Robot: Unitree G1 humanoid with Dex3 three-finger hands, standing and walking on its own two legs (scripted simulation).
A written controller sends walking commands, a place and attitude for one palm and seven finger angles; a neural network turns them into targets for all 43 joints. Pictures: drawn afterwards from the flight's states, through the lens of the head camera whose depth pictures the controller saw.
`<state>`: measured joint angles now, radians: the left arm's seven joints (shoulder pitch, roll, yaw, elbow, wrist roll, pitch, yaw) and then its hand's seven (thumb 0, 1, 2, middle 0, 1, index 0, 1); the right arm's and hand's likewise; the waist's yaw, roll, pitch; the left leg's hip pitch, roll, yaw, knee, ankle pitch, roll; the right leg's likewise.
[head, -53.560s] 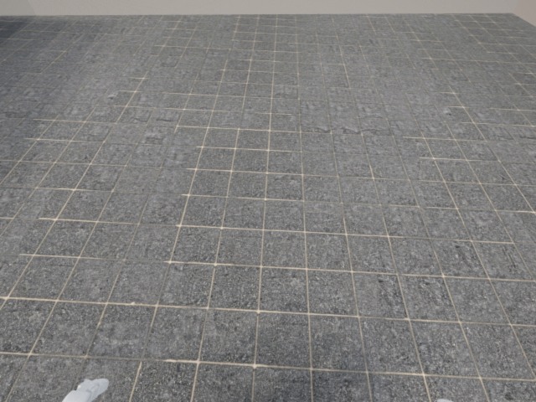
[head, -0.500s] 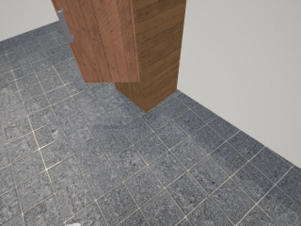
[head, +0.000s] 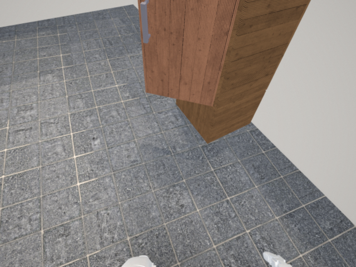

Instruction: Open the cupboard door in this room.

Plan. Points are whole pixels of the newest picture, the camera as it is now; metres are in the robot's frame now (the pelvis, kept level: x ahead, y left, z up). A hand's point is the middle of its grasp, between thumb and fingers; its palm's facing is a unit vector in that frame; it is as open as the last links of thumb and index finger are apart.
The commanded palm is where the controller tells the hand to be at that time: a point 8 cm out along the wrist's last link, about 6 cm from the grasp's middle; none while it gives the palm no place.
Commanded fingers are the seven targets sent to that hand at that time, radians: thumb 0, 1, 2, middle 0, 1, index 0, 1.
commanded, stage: take the last steps up to it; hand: left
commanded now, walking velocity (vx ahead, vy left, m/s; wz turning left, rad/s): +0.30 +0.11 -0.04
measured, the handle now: (146, 21) +0.99 +0.24 +0.04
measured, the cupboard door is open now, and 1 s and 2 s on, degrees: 46 46 46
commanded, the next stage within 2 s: come to a stop and stand still in 0.88 s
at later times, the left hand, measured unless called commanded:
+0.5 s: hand (128, 190) +0.32 +0.18 -0.14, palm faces -0.08 -0.98 -0.21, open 7.4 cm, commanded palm none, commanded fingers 0.00 0.90 0.90 -0.20 -0.30 -0.20 -0.30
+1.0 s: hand (100, 189) +0.33 +0.27 -0.17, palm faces +0.02 -0.99 -0.16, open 7.3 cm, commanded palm none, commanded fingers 0.00 0.90 0.90 -0.20 -0.30 -0.20 -0.30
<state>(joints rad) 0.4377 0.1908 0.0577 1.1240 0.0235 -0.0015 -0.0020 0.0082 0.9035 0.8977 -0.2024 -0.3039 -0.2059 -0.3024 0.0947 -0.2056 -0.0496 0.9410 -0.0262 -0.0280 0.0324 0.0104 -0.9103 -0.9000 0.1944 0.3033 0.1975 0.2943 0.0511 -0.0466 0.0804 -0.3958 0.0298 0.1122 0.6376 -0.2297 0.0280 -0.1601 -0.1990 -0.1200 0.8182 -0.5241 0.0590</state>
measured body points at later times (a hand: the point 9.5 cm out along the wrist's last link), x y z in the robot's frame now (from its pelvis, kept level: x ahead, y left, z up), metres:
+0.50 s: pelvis +0.18 +0.01 +0.01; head +0.20 -0.01 +0.46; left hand +0.32 +0.23 -0.12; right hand +0.08 -0.20 -0.15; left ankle +0.07 +0.11 -0.69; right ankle +0.22 -0.08 -0.72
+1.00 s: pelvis +0.35 +0.09 +0.01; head +0.38 +0.12 +0.46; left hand +0.33 +0.32 -0.15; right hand +0.44 -0.14 -0.12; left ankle +0.40 +0.17 -0.72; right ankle +0.27 -0.04 -0.64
